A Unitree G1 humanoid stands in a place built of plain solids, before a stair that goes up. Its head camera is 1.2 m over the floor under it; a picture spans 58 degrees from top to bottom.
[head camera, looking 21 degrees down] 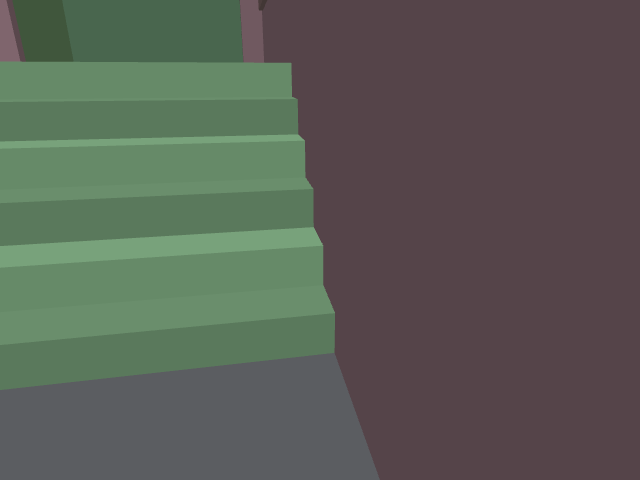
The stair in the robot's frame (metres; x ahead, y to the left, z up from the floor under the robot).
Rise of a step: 0.21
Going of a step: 0.28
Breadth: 3.02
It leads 10 degrees to the left of straight ahead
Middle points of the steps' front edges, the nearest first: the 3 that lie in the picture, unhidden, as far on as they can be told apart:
2.23 1.57 0.85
2.51 1.62 1.06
2.79 1.67 1.27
